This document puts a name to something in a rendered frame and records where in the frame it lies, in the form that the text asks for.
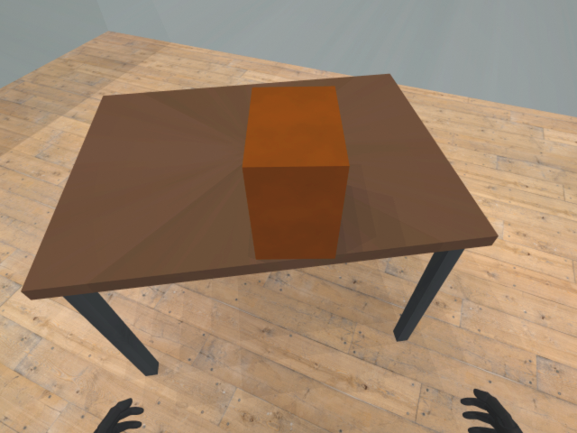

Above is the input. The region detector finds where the carton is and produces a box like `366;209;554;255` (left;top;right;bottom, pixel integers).
243;87;350;260

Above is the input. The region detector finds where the table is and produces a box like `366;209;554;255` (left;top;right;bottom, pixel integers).
21;74;498;376

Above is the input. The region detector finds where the robot right hand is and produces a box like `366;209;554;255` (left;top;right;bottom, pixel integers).
461;389;523;433

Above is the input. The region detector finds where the robot left hand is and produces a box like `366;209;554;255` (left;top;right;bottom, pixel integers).
94;398;144;433

